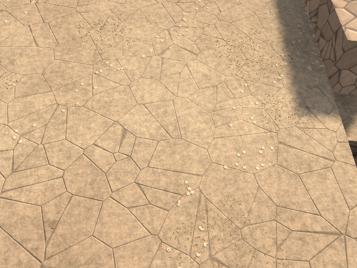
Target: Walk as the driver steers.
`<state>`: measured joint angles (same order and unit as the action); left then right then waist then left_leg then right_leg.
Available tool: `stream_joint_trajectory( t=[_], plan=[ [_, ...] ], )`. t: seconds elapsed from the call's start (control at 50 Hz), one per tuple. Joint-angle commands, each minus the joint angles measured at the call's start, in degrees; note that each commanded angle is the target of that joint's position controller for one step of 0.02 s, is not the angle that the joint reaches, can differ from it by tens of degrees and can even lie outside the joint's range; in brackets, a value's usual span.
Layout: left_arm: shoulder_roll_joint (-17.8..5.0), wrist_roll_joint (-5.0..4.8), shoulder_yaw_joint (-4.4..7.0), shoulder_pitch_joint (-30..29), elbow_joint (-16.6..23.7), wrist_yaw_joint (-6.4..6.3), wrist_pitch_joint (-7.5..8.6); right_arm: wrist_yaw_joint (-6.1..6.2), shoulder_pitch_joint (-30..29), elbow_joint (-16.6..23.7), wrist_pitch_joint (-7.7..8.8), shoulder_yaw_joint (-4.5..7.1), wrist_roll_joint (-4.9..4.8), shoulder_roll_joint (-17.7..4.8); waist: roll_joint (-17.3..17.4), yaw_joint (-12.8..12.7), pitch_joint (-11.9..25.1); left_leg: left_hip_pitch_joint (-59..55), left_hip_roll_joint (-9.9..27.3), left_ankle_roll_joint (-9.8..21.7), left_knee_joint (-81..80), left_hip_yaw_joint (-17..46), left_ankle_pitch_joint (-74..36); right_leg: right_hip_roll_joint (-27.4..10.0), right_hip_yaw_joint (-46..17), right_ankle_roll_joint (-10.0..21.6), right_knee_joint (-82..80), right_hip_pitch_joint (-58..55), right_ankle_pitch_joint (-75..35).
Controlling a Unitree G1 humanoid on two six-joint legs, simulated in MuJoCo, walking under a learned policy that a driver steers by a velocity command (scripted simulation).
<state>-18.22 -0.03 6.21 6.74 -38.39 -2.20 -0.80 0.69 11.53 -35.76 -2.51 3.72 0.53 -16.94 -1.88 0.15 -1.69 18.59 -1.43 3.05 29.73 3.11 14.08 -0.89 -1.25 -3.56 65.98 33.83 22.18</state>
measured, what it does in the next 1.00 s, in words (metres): steps on the spot: right foot, then left foot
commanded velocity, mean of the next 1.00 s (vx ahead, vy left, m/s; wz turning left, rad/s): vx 0.00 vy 0.00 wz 0.22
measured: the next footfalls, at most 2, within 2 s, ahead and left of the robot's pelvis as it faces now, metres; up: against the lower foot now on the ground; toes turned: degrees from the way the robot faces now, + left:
right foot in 0.34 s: +0.07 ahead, -0.15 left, +0.00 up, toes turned +13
left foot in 0.62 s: +0.01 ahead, +0.11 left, +0.00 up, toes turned +8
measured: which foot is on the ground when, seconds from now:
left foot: down 0.00-0.34, up 0.36-0.60, down 0.62-1.00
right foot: up 0.00-0.32, down 0.34-1.00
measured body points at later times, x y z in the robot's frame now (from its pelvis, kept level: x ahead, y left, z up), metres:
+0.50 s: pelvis +0.02 -0.03 +0.00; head +0.05 -0.05 +0.45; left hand +0.11 +0.25 -0.09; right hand +0.23 -0.28 -0.10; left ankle -0.03 +0.09 -0.70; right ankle +0.03 -0.15 -0.74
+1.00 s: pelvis +0.01 -0.01 +0.00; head +0.02 +0.00 +0.45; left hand +0.04 +0.28 -0.13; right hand +0.16 -0.24 -0.12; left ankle -0.03 +0.10 -0.74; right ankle +0.03 -0.15 -0.74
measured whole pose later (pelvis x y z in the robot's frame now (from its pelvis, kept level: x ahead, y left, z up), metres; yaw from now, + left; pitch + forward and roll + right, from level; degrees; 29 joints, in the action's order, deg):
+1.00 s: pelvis +0.01 -0.01 +0.00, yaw +11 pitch -1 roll +0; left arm -15.0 0.4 3.3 11.2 -53.6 -1.1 1.1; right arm 2.3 13.8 -47.3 -0.3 2.4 0.8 -13.6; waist -0.7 -1.6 -1.8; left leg 8.5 -1.5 0.6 25.7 2.9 15.8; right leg -1.8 -2.1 -2.8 24.4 9.4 13.8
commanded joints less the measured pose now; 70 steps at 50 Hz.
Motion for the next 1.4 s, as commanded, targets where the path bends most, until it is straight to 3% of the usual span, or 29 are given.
stream_joint_trajectory(
  t=[0.02,0.08,0.16,0.18,0.24,0.26,0.3,0.32,0.34,0.36,0.38,0.4,0.42,0.46,0.52,0.54,0.58,0.6,0.62,0.64,0.66,0.68,0.7,0.76,0.84,1.14,1.4],
  plan=[
    [-3.34,-0.07,0.61,-2.53,4.20,-0.30,0.93,1.33,-1.58,5.07,1.31,2.58,-0.49,-9.39,8.32,-0.24,6.67,-12.03,12.87,9.41,-9.91,16.35,-16.61,-0.06,-3.34,-0.99,-4.88,5.13,-4.29],
    [-2.76,-0.37,0.15,-4.57,4.13,-0.08,1.35,1.86,-0.43,5.28,1.24,3.40,-0.77,-11.09,9.63,0.82,6.96,-13.73,12.52,9.68,-9.22,18.16,-15.66,0.75,-4.29,-2.01,-14.48,2.21,-3.87],
    [-3.58,-0.87,0.30,-4.09,3.14,0.91,1.85,1.36,-1.49,6.16,0.85,3.78,-0.73,-11.88,10.65,0.90,6.56,-10.94,12.17,10.42,-8.82,21.10,-14.83,1.69,-4.34,-1.75,-21.29,-4.10,-1.47],
    [-3.24,-0.44,0.31,-4.15,2.88,1.31,2.39,1.43,-0.98,5.51,0.71,3.86,-0.77,-12.04,10.17,0.86,7.14,-11.21,12.53,10.81,-8.48,22.15,-17.29,1.83,-4.54,-1.58,-22.56,-5.32,-0.94],
    [-3.44,-0.81,0.21,-3.14,2.28,2.14,3.12,1.20,-1.83,5.27,0.60,3.38,-0.75,-11.23,10.77,0.89,8.19,-12.19,12.50,10.77,-7.09,23.22,-22.98,1.50,-3.75,-0.63,-26.64,-9.54,-0.19],
    [-3.33,-0.38,0.09,-1.71,1.55,2.32,3.22,1.00,-2.90,5.11,0.47,3.00,-0.34,-10.96,10.85,0.32,8.78,-11.58,12.45,10.43,-5.69,23.09,-25.43,1.40,-3.50,0.03,-28.55,-11.60,-1.07],
    [-2.33,-0.08,-0.16,0.45,0.61,2.87,3.53,0.91,-4.41,5.03,0.34,2.36,-1.00,-9.79,9.74,-1.50,8.83,-9.36,10.53,8.39,-4.10,22.26,-25.91,1.79,-1.86,1.46,-38.95,-18.46,-7.97],
    [-2.25,0.43,-0.23,1.26,0.33,2.97,3.67,0.97,-3.72,4.60,0.40,1.91,-1.29,-8.70,8.79,-2.12,8.50,-7.32,8.88,6.09,-3.47,21.39,-22.19,0.80,-2.05,2.54,-45.73,-23.08,-15.17],
    [-4.75,1.33,0.15,2.07,0.67,2.72,3.67,1.07,-1.43,4.32,0.70,1.26,-0.55,-6.78,4.49,-0.99,9.58,-3.53,5.83,2.52,-0.12,18.49,-12.90,-5.60,-7.02,4.60,-46.70,-28.91,-23.96],
    [-8.16,2.00,0.59,0.52,1.58,2.48,3.34,0.97,2.70,3.81,1.21,0.79,0.84,-5.15,-7.01,2.85,9.16,3.28,-1.60,-0.94,6.65,10.98,8.11,-14.17,-16.09,9.62,-45.66,-32.50,-37.80],
    [-6.14,3.02,-0.01,0.32,0.75,2.64,3.49,1.28,0.61,4.17,1.55,1.42,0.70,-6.75,-11.90,1.56,7.03,5.24,-2.57,-3.61,9.84,7.27,18.63,-18.91,-21.99,16.80,-47.59,-27.00,-34.60],
    [-4.40,2.65,-0.51,-1.13,1.22,2.74,3.87,1.64,-0.47,3.49,1.57,2.24,0.63,-9.60,-9.01,0.38,5.75,4.81,-0.63,-5.55,15.81,6.74,19.27,-17.80,-21.12,17.79,-48.49,-25.53,-30.79],
    [-4.74,1.99,-0.46,-1.33,0.78,2.47,3.98,1.76,-1.39,3.10,1.40,2.75,0.17,-10.07,-8.05,-0.06,5.29,6.48,-0.72,-6.62,19.86,5.92,18.20,-15.98,-19.09,16.74,-48.10,-26.18,-29.88],
    [-5.13,0.89,-0.65,-2.15,0.23,1.99,4.09,1.85,0.18,1.70,0.51,2.67,0.14,-8.26,-6.40,0.30,4.78,6.88,0.79,-8.45,24.12,5.05,15.90,-14.09,-15.29,15.53,-46.50,-25.90,-33.79],
    [-3.68,0.94,-1.14,-1.65,-1.19,1.91,3.12,1.61,-0.07,0.57,0.52,0.79,-0.39,-2.96,-7.12,-0.44,5.18,1.30,1.60,-8.59,13.46,0.72,12.65,-9.82,-8.84,14.00,-44.31,-25.12,-39.88],
    [-3.64,0.87,-1.23,-0.46,-1.83,1.90,2.77,1.63,-0.58,0.30,0.63,0.63,-0.64,-2.61,-7.74,-1.16,5.66,-0.41,1.46,-8.36,9.08,-0.21,10.54,-9.70,-8.63,14.18,-43.71,-25.99,-41.01],
    [-3.61,-0.09,-1.55,0.39,-2.96,1.87,2.28,1.61,1.30,-1.25,0.77,0.82,-0.84,-3.10,-7.56,-0.12,5.77,-6.40,0.51,-6.93,-5.64,-2.35,-0.91,-8.71,-7.91,12.93,-42.56,-26.17,-38.30],
    [-3.48,-0.36,-1.68,2.42,-3.77,1.85,2.43,1.55,1.48,-1.76,0.77,0.95,-0.41,-4.22,-6.78,-0.67,5.74,-10.64,0.90,-5.77,-9.43,-1.35,-7.42,-8.38,-8.24,11.20,-43.10,-24.66,-34.70],
    [-3.12,0.25,-1.98,3.80,-4.04,2.03,2.94,1.80,1.74,-1.38,0.70,1.43,-0.03,-7.05,-3.44,-1.59,6.51,-15.21,4.48,-4.21,-8.77,2.44,-16.14,-7.42,-7.78,8.30,-43.05,-21.88,-28.02],
    [-2.78,1.19,-2.14,5.43,-3.96,2.52,3.66,1.98,1.71,-1.74,0.55,2.23,0.02,-10.48,3.56,-4.04,6.92,-15.60,7.16,-1.62,-4.78,4.65,-21.03,-3.96,-4.58,5.62,-43.11,-20.50,-20.62],
    [-1.67,1.45,-2.62,4.00,-4.45,2.55,3.89,1.52,0.88,-2.05,0.67,1.69,0.20,-7.49,5.72,-2.96,7.23,-11.22,7.20,-0.06,-5.53,5.09,-13.37,-2.26,-2.20,3.26,-42.85,-24.08,-15.38],
    [-2.28,1.30,-2.55,1.54,-4.58,2.49,3.78,1.14,0.19,-2.02,0.99,1.09,0.61,-5.42,4.61,-2.00,5.18,-9.15,6.68,-0.16,-6.93,5.42,-9.86,-1.96,-1.74,2.23,-42.20,-24.47,-14.59],
    [-2.04,1.09,-2.51,0.68,-4.78,2.27,3.55,1.14,0.23,-2.57,1.36,0.98,0.95,-5.26,4.50,-1.84,4.35,-8.32,6.30,-0.80,-7.61,5.23,-8.93,-1.97,-1.56,2.16,-41.85,-24.49,-15.34],
    [-2.14,0.92,-2.31,2.10,-6.22,1.72,2.83,1.41,1.74,-4.14,2.30,0.82,0.63,-5.24,5.68,-1.91,2.16,-7.28,5.79,-1.79,-8.41,4.96,-9.34,-2.12,-1.85,2.24,-42.15,-24.50,-16.66],
    [-1.97,0.69,-2.13,3.05,-8.76,1.37,2.63,1.76,2.44,-5.79,2.57,0.62,0.44,-4.75,4.62,-1.74,0.96,-7.31,5.48,-1.89,-9.11,4.97,-8.47,-2.13,-1.76,1.65,-42.86,-24.61,-16.43],
    [-2.72,0.13,-1.58,5.12,-17.58,0.21,2.40,1.84,3.32,-13.95,2.93,0.59,-0.06,-3.81,2.30,-1.60,0.55,-9.47,4.10,-1.76,-9.89,3.23,-10.96,-2.27,-1.32,1.01,-44.58,-25.29,-17.84],
    [-1.86,-0.10,-1.72,6.83,-22.12,-0.47,2.03,2.21,4.42,-20.58,2.87,0.25,-0.34,-3.16,2.14,-1.58,-0.43,-8.83,3.07,-2.20,-10.03,1.74,-9.88,-1.80,-0.63,1.57,-44.97,-24.82,-17.59]
  ],
)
